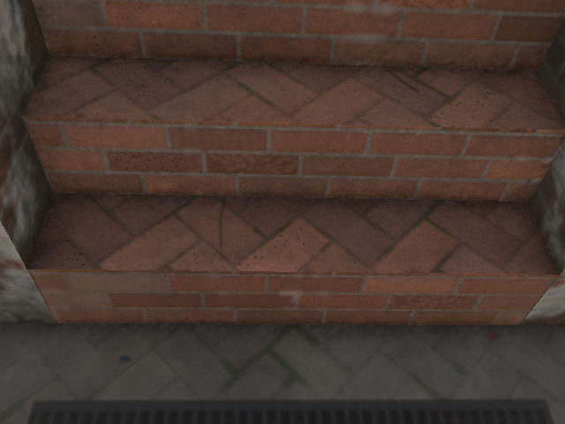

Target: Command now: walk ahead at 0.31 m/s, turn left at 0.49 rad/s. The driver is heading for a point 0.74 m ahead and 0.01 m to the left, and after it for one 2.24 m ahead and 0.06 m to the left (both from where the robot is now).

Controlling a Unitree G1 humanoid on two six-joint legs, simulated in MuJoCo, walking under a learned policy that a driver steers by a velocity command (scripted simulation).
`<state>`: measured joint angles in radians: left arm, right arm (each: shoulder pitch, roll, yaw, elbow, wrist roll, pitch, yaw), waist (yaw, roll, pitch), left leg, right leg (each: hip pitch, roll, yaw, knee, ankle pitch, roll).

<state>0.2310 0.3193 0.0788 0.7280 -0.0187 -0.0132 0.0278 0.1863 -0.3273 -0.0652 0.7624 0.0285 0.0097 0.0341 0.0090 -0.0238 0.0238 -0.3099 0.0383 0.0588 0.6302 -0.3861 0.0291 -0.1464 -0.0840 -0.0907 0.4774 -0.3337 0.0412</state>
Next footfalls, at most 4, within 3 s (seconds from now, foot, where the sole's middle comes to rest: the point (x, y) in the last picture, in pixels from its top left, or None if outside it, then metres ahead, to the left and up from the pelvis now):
0.02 left None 0.05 0.10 -0.77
0.46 right None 0.39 -0.03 -0.77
0.86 left None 0.35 0.19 -0.77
1.30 right None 0.28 -0.06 -0.77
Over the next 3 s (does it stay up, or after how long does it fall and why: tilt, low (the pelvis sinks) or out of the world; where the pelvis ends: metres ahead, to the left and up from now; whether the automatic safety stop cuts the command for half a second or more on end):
stays up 0.57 0.06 0.01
